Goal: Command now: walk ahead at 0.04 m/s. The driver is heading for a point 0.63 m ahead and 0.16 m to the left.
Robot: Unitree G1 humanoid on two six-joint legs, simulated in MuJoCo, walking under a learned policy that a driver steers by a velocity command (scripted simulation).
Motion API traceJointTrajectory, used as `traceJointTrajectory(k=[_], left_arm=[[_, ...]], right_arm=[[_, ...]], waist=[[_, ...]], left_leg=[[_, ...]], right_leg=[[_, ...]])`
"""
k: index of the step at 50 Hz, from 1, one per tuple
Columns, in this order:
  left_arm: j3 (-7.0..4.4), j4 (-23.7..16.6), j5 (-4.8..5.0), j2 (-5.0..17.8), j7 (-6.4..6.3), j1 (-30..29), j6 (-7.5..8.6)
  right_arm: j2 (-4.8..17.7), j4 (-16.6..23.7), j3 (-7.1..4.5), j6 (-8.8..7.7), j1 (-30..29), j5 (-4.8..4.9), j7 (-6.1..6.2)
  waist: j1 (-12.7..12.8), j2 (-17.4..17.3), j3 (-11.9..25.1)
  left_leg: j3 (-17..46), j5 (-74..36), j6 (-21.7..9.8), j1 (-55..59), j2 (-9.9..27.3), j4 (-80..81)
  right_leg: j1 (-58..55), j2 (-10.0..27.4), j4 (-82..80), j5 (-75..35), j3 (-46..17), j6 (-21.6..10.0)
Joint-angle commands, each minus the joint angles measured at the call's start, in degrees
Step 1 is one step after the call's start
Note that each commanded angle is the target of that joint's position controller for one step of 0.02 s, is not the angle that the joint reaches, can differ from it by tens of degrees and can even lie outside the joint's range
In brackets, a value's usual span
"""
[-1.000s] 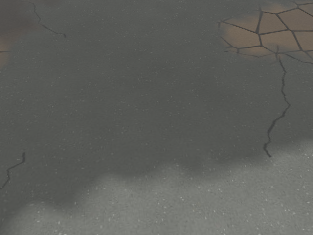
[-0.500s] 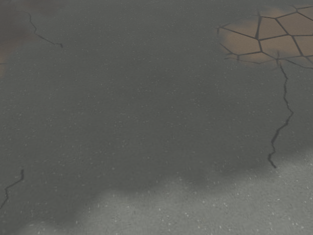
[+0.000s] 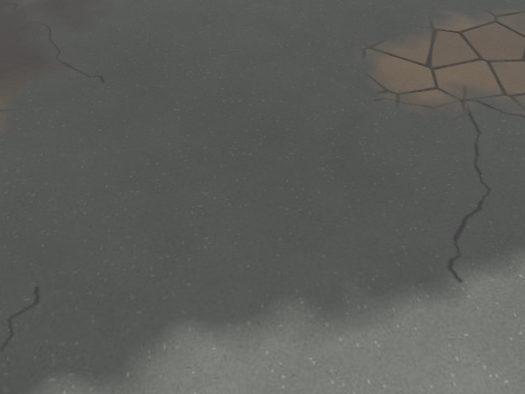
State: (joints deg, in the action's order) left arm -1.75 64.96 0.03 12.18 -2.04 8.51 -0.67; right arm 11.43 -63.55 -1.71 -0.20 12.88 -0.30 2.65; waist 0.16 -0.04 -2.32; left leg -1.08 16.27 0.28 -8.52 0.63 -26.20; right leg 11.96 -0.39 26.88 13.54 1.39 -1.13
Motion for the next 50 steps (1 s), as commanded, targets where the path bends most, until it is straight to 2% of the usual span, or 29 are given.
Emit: traceJointTrajectory(k=[1,4,7,9,11,12,13,14,15,16,17,18,19,20,22,26,31,33,34,35,36,37,38,39,40,41,42,45,50], left_arm=[[-0.75,-0.84,0.01,5.43,-0.22,1.78,0.33],[-1.75,-1.12,0.94,7.64,-0.47,3.25,0.46],[-2.84,-0.66,1.56,10.08,0.04,8.98,2.47],[-3.21,-1.39,1.16,10.65,0.16,8.98,3.39],[-3.1,-3.97,1.63,10.34,0.45,3.73,3.96],[-3.05,-5.43,2.34,10.36,0.6,-0.45,3.81],[-2.93,-6.2,2.57,9.48,0.78,-1.9,3.63],[-2.38,-6.88,2.33,7.26,0.94,-2.52,3.83],[-1.44,-8.32,1.92,3.44,1.24,-3.25,4.57],[-1.66,-10.01,1.88,4.49,1.26,-4.86,5.63],[-1.84,-9.84,2.6,5.38,1.62,-4.37,6.31],[-1.79,-9.06,2.79,5.47,2.09,-2.6,6.79],[-2.06,-8.61,2.22,5.92,2.25,-2.27,7.15],[-2.45,-8.68,1.72,6.64,2.39,-2.92,7.28],[-2.44,-8.94,1.37,5.24,2.96,-4.06,6.92],[-0.95,-13.11,1.37,1.79,3.48,-14.26,6.1],[-0.62,-16.88,2.0,3.69,4.61,-20.39,6.1],[-1.48,-17.26,1.89,5.87,4.94,-18.12,6.49],[-2.34,-16.54,1.81,7.54,4.85,-14.24,6.57],[-3.65,-14.12,1.95,9.67,4.52,-5.43,6.47],[-4.99,-11.33,1.96,12.12,3.89,4.88,6.14],[-6.32,-9.9,0.28,17.45,3.16,14.46,5.82],[-5.19,-9.01,0.1,15.11,3.3,15.97,5.54],[-4.05,-9.51,0.62,11.4,3.45,10.39,5.86],[-3.2,-10.7,0.76,8.59,3.38,4.57,6.28],[-2.54,-10.77,0.32,6.54,3.81,0.44,7.09],[-2.02,-10.48,-0.22,4.48,4.09,-1.77,7.83],[-2.1,-8.66,-0.6,4.42,3.81,-1.15,8.11],[-2.7,-7.67,-1.2,7.7,1.74,2.4,7.93]], right_arm=[[4.93,0.32,-0.69,-0.29,3.74,0.06,0.25],[5.71,1.42,-1.13,-0.53,3.13,0.77,0.59],[2.68,3.26,-0.64,-2.84,1.53,1.08,-0.22],[3.13,3.94,-0.98,-3.77,1.05,1.49,-1.17],[2.93,3.55,-1.18,-4.38,3.37,1.81,-1.58],[2.32,2.17,-1.25,-4.63,7.0,1.93,-1.53],[2.79,0.21,-1.7,-4.64,10.43,1.51,-1.4],[4.99,-1.49,-2.51,-4.56,15.96,1.01,-1.33],[9.86,-2.58,-3.76,-4.68,23.44,1.19,-1.31],[11.73,-2.37,-3.72,-5.5,24.8,0.6,-1.92],[8.46,-1.21,-2.65,-6.38,20.91,0.36,-1.96],[6.73,-0.01,-2.07,-6.94,17.77,0.55,-2.27],[6.84,0.99,-1.87,-7.03,15.39,0.68,-2.74],[6.05,1.65,-1.45,-6.81,14.09,0.6,-2.95],[4.25,1.68,-0.73,-5.98,15.59,0.06,-2.71],[6.92,2.62,-0.95,-5.34,16.84,-0.15,-1.46],[8.37,1.63,-1.86,-5.42,19.25,0.97,-1.23],[9.38,1.98,-2.39,-5.06,17.73,0.94,-1.19],[10.19,2.29,-2.74,-4.7,16.89,0.85,-1.12],[10.2,2.69,-2.78,-4.18,15.66,0.66,-1.09],[9.69,3.67,-2.46,-4.05,14.33,0.39,-1.32],[3.98,5.06,-0.89,-4.64,18.51,-0.07,-2.07],[-0.18,3.98,0.33,-6.08,20.84,1.42,-2.57],[5.62,5.68,-1.54,-7.14,14.74,3.4,-2.6],[7.64,7.52,-2.12,-7.42,9.64,4.16,-2.21],[7.18,8.0,-2.46,-7.07,7.46,3.55,-1.51],[6.63,7.72,-3.18,-6.04,8.09,2.65,-0.94],[2.75,7.75,-3.2,-3.29,10.54,2.83,-0.78],[4.67,12.25,-3.81,-3.14,0.97,1.7,-1.54]], waist=[[-0.01,0.17,1.69],[0.59,1.78,-3.37],[2.24,8.31,-4.49],[1.44,8.83,-3.87],[-1.74,7.94,-3.9],[-4.55,7.94,-4.32],[-5.84,5.89,-4.31],[-7.19,-0.24,-2.22],[-8.6,-14.73,0.6],[-8.38,-17.16,-1.59],[-5.62,-9.61,-4.63],[-3.85,-6.42,-4.93],[-2.82,-4.35,-4.33],[-2.25,-3.86,-4.36],[-2.33,-5.25,-3.14],[-4.11,-4.78,-5.39],[-3.98,-6.21,-7.26],[-1.27,-7.04,-4.27],[1.12,-8.5,-0.73],[5.61,-9.17,4.54],[10.24,-8.75,10.23],[9.48,2.55,20.59],[7.85,12.39,29.17],[7.7,9.01,19.58],[5.76,6.1,11.22],[3.24,1.43,6.34],[0.8,2.02,4.5],[-1.91,4.61,1.05],[-1.2,2.37,-1.78]], left_leg=[[0.4,-1.14,-1.12,-3.48,0.74,4.61],[-0.45,20.18,-3.34,-10.48,-0.67,0.33],[-2.52,13.05,-3.61,-18.11,-1.08,-10.93],[-0.58,10.46,-4.93,-16.81,0.81,-18.77],[-0.17,12.35,-6.66,-11.67,1.79,-13.98],[-1.78,8.69,-7.47,-3.35,1.12,-4.3],[-3.28,3.38,-6.85,4.47,-1.2,0.76],[3.08,3.75,-7.13,11.68,2.55,3.5],[22.94,13.55,-11.61,18.81,14.66,13.2],[38.56,17.14,-17.13,17.59,22.55,17.76],[36.92,15.86,-16.99,16.66,22.57,16.86],[30.74,11.37,-14.84,16.97,20.0,16.32],[25.47,5.47,-12.81,16.57,17.93,16.61],[20.74,-2.85,-11.28,15.45,16.57,16.91],[12.87,-15.16,-9.87,13.24,13.26,17.19],[5.81,-19.61,-9.49,5.76,10.07,19.76],[3.84,-23.09,-9.42,9.42,13.01,20.18],[2.62,-37.98,-8.25,13.68,14.16,14.94],[2.01,-49.63,-7.57,15.19,14.4,9.87],[0.38,-57.88,-6.4,14.08,13.04,0.27],[0.41,-53.63,-4.73,4.37,10.96,-12.51],[-0.76,-26.68,-1.81,-17.41,3.43,-35.27],[6.75,14.61,-1.21,-26.48,-3.94,-51.61],[10.51,13.03,-2.7,-31.86,-0.39,-56.54],[7.87,8.24,-3.66,-32.82,2.88,-55.58],[6.94,3.7,-3.91,-29.87,5.54,-51.9],[7.17,0.92,-4.37,-25.91,7.51,-48.38],[7.28,-0.67,-4.93,-22.4,8.99,-44.23],[8.28,-14.29,-2.92,-32.73,8.72,-32.37]], right_leg=[[-2.51,2.01,-4.56,-1.27,-2.23,-1.7],[3.17,3.15,-5.93,27.55,-5.33,-4.69],[-0.41,13.77,-13.54,35.04,-21.36,-10.77],[2.62,19.26,-17.7,34.37,-29.62,-13.91],[6.91,17.58,-17.53,29.82,-24.87,-11.77],[11.95,14.22,-15.67,26.67,-18.82,-9.33],[16.19,9.7,-10.81,21.76,-12.67,-7.2],[21.05,5.69,-0.07,15.73,-6.98,-4.82],[30.08,-0.53,19.71,11.88,2.45,-1.27],[38.27,-1.2,31.82,18.67,-0.67,-1.59],[42.47,2.47,38.97,14.92,-4.38,-2.52],[44.1,4.23,40.91,9.0,-4.83,-3.3],[43.64,5.51,39.81,4.47,-4.34,-3.61],[42.14,6.6,37.11,1.25,-3.99,-3.42],[37.46,6.61,32.37,-2.68,-1.72,-2.21],[29.7,3.81,15.63,-11.51,2.0,-0.42],[24.79,2.45,5.3,-14.2,2.41,-2.66],[19.9,0.89,3.58,-11.96,2.84,-4.61],[14.18,-0.88,4.19,-10.34,3.9,-5.61],[3.51,-2.7,4.08,-10.18,4.95,-7.06],[-13.16,0.31,4.88,-10.76,1.24,-9.02],[-36.8,16.59,4.42,-2.76,-21.25,-15.9],[-41.27,25.68,-7.95,6.39,-44.86,-20.48],[-32.5,22.89,-10.99,9.26,-38.99,-16.91],[-21.76,21.39,-12.28,5.99,-28.61,-14.39],[-11.54,19.29,-14.51,0.7,-21.48,-12.49],[-5.28,16.79,-16.1,-2.28,-15.41,-10.45],[3.13,14.6,-20.29,-4.14,-6.64,-9.56],[-0.47,14.4,-21.96,-11.38,0.87,-9.72]])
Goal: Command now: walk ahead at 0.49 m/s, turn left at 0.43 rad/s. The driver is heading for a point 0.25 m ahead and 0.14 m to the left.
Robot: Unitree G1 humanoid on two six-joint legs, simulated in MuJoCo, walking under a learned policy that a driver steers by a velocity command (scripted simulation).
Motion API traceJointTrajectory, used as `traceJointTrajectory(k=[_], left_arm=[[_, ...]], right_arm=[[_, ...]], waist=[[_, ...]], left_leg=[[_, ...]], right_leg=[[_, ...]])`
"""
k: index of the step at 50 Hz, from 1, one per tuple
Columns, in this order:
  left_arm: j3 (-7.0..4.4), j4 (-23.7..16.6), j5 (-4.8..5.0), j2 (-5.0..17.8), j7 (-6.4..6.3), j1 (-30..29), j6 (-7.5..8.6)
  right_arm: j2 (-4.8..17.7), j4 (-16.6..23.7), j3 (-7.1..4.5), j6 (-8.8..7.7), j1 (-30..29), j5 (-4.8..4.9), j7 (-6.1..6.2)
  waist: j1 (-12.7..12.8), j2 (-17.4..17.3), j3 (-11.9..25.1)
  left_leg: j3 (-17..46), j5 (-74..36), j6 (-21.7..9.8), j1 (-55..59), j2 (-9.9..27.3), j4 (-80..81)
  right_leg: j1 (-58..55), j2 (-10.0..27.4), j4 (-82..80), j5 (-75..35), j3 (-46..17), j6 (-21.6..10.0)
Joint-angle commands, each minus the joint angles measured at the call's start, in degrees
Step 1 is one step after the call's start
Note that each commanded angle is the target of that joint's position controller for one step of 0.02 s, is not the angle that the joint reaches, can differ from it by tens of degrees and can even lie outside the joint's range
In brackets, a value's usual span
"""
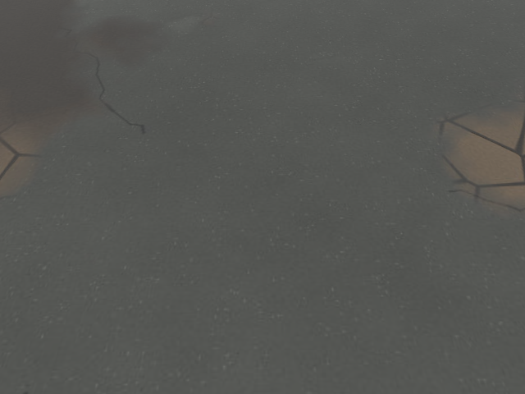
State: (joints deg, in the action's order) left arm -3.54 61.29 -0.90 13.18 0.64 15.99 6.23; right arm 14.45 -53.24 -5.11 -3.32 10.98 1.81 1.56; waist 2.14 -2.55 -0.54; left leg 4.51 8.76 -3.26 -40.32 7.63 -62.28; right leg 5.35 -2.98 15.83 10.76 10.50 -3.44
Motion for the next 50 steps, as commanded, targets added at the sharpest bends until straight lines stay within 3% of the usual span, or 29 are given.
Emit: traceJointTrajectory(k=[1,4,7,9,10,11,12,13,14,15,16,17,18,19,20,22,25,28,30,31,32,33,34,35,37,42,50], left_arm=[[-0.91,-4.14,-0.3,7.1,-1.22,-4.62,0.95],[-1.07,-4.22,0.26,8.55,-1.91,-1.27,0.53],[-1.09,-3.12,0.94,9.3,-2.15,2.9,-1.11],[-1.41,-3.01,1.4,10.81,-2.31,3.39,-2.36],[-1.62,-3.31,1.67,11.57,-2.48,2.61,-2.78],[-1.68,-3.71,1.86,11.82,-2.6,1.21,-3.19],[-1.5,-4.03,1.87,11.56,-2.49,1.05,-3.24],[-0.54,-5.94,0.0,9.15,-2.25,2.11,-2.56],[2.04,-4.89,0.13,1.37,-0.81,12.38,-1.64],[0.37,-2.97,2.24,7.17,-0.26,9.18,-1.06],[0.02,-5.5,3.93,7.54,-0.37,2.45,-1.14],[0.14,-6.07,3.16,6.66,-1.22,-1.15,-1.53],[-0.41,-5.6,2.2,7.01,-2.11,-2.06,-2.49],[-0.56,-5.17,1.85,6.61,-2.58,-0.33,-3.78],[-0.49,-4.61,1.56,5.47,-2.91,1.39,-4.73],[-0.38,-4.05,1.34,4.28,-3.5,2.69,-5.51],[-0.39,-4.6,1.01,4.87,-3.9,-0.51,-6.17],[-0.58,-4.8,1.03,5.52,-3.6,-3.3,-6.55],[-0.45,-4.19,0.39,4.8,-3.18,-3.07,-6.24],[-0.38,-4.06,-0.4,5.2,-2.95,-3.23,-6.04],[-0.52,-4.34,-0.8,7.21,-2.89,-3.18,-5.73],[-1.21,-4.29,0.18,11.04,-3.06,-4.88,-5.59],[-0.85,-3.66,0.72,8.27,-2.69,-5.82,-5.36],[-0.44,-3.59,0.58,6.38,-2.49,-6.48,-4.99],[-0.31,-3.33,0.34,6.16,-2.4,-6.95,-4.28],[-0.19,-1.35,0.93,5.68,-2.79,-3.97,-4.13],[-0.04,-0.34,0.97,5.33,-2.94,-4.28,-4.97]], right_arm=[[1.51,2.56,-0.27,-0.28,1.22,-0.46,-0.92],[0.36,5.33,0.7,-0.63,-6.28,-0.69,-2.32],[-0.89,8.26,1.62,-0.83,-11.71,-1.36,-3.58],[0.53,9.43,1.25,-0.87,-10.71,-1.43,-4.29],[2.24,9.18,0.65,-0.97,-7.82,-1.46,-4.56],[4.64,7.63,-0.47,-1.18,-1.33,-1.41,-4.77],[8.02,5.99,-1.89,-1.32,4.75,-1.52,-4.28],[13.67,4.88,-3.08,-0.91,10.63,-2.78,-2.83],[15.44,5.34,-2.17,-0.88,8.58,-3.58,-2.75],[10.16,5.41,-1.05,-0.34,11.98,-3.1,-2.99],[8.83,5.81,-0.61,-0.32,6.38,-2.28,-2.91],[6.79,6.41,-0.01,-0.41,1.38,-1.59,-2.8],[4.68,6.84,0.69,-0.52,-2.29,-1.82,-2.62],[4.4,6.85,0.79,-0.67,-4.31,-2.7,-2.66],[4.7,6.86,0.67,-0.77,-5.42,-3.45,-2.78],[5.05,6.45,0.65,-0.91,-6.24,-3.93,-2.53],[5.27,5.68,0.79,-0.24,-6.16,-3.59,-1.48],[4.73,4.62,1.25,0.69,-6.0,-3.2,-0.75],[3.53,3.87,1.82,1.13,-6.6,-2.42,-0.63],[2.4,2.85,2.21,1.16,-4.62,-2.29,-0.7],[1.8,2.3,2.4,1.15,-3.01,-2.65,-0.72],[1.99,2.04,2.03,1.08,0.3,-2.84,-0.77],[1.65,1.83,2.16,1.29,-0.85,-3.06,-0.53],[2.86,1.81,1.81,1.54,-2.41,-2.68,-0.33],[3.46,1.23,1.54,2.04,-3.02,-2.37,0.0],[2.74,-0.45,1.4,1.97,-2.83,-2.14,-0.31],[3.01,-3.29,1.23,2.68,-1.8,-1.91,0.16]], waist=[[-2.86,4.55,-3.56],[-0.16,3.24,-4.67],[1.43,2.6,-6.27],[-0.03,5.36,-3.64],[-1.91,7.12,-1.16],[-5.6,7.58,2.38],[-8.85,6.06,6.01],[-9.38,-2.55,14.19],[-2.71,-11.92,25.77],[-7.0,-2.17,30.88],[-6.13,-3.3,20.95],[-4.69,0.64,13.65],[-2.9,1.44,9.47],[-0.66,0.19,8.28],[0.47,-0.47,8.16],[1.59,-1.63,8.18],[0.54,-3.2,8.86],[-0.39,-4.05,6.88],[0.82,-3.23,4.6],[0.65,-1.71,3.27],[-0.64,1.36,1.94],[-4.71,8.41,0.78],[-4.13,11.11,0.66],[-3.48,10.28,-0.24],[-2.86,8.39,0.03],[-1.59,4.85,2.78],[-1.55,2.74,2.5]], left_leg=[[1.8,-9.79,0.71,-0.87,1.41,7.47],[-3.12,-14.21,0.72,-0.24,0.46,17.05],[-6.86,-11.15,0.15,0.86,-2.21,24.8],[-8.63,-6.18,-1.06,4.97,-4.96,27.12],[-9.42,-4.21,-1.96,9.11,-6.84,28.0],[-9.65,-6.04,-3.22,16.53,-8.78,31.49],[-8.64,-16.61,-4.8,27.35,-9.58,36.64],[4.08,-45.11,-8.18,45.7,1.72,30.7],[27.22,-62.63,-22.26,63.69,18.49,29.9],[24.82,-55.89,-20.4,59.94,15.62,33.22],[16.06,-49.15,-17.52,53.17,12.61,35.2],[11.49,-41.79,-14.52,43.9,9.56,37.9],[8.11,-36.59,-13.05,35.08,7.73,40.66],[5.6,-34.01,-12.2,27.82,6.44,42.8],[4.21,-32.75,-12.28,23.98,5.68,44.2],[1.68,-31.31,-12.57,21.11,4.69,45.42],[1.23,-18.93,-11.4,21.54,4.0,46.86],[2.39,0.03,-9.7,20.51,3.4,48.56],[2.0,10.96,-6.74,18.66,1.4,47.27],[1.72,14.4,-4.2,18.08,-0.27,46.25],[0.61,15.68,-1.71,17.8,-2.46,43.03],[-3.0,13.54,0.1,18.92,-6.67,41.28],[-5.09,8.62,1.14,25.45,-7.73,39.69],[-4.98,5.5,1.06,28.42,-7.31,38.43],[-4.18,1.42,0.01,29.02,-6.44,37.61],[-4.07,-6.13,-0.19,29.46,-5.79,36.91],[-4.12,-9.89,0.27,30.78,-5.45,36.12]], right_leg=[[5.19,16.47,-10.68,-10.25,-6.32,-6.84],[1.66,16.53,-10.64,-12.57,-2.32,-5.89],[-3.55,17.37,-4.81,-27.09,-0.15,-5.54],[-7.54,18.54,1.17,-40.51,-0.01,-4.66],[-9.07,18.57,5.66,-47.39,-0.1,-3.77],[-9.56,17.52,13.24,-49.6,0.19,-2.36],[-5.95,14.76,23.52,-44.97,1.44,0.15],[7.92,11.01,41.47,-18.92,2.01,3.23],[25.54,1.77,61.51,31.31,-5.78,6.12],[23.46,3.43,63.0,30.04,-16.32,5.45],[28.53,5.87,61.36,26.74,-14.4,4.98],[29.38,7.99,56.89,22.68,-13.21,4.95],[26.44,9.35,53.21,19.73,-13.25,5.14],[20.46,10.04,50.69,17.19,-13.35,5.23],[17.02,9.37,48.46,15.47,-12.6,5.42],[14.31,8.92,41.56,13.48,-12.02,5.81],[12.5,8.69,31.64,8.14,-11.87,5.86],[9.96,7.94,24.57,4.64,-11.18,5.47],[5.58,6.72,15.16,-0.41,-9.64,4.27],[3.85,7.47,10.77,-3.86,-10.69,3.45],[3.71,11.05,8.24,-7.48,-14.55,2.05],[7.09,12.65,8.62,-5.22,-15.94,0.05],[13.61,11.66,5.97,5.49,-16.15,-0.22],[16.19,10.41,4.78,8.91,-15.4,1.08],[14.67,8.95,5.78,3.89,-13.71,2.96],[8.34,7.97,9.41,-6.75,-12.27,2.4],[6.69,7.07,10.37,-10.15,-11.35,2.28]])
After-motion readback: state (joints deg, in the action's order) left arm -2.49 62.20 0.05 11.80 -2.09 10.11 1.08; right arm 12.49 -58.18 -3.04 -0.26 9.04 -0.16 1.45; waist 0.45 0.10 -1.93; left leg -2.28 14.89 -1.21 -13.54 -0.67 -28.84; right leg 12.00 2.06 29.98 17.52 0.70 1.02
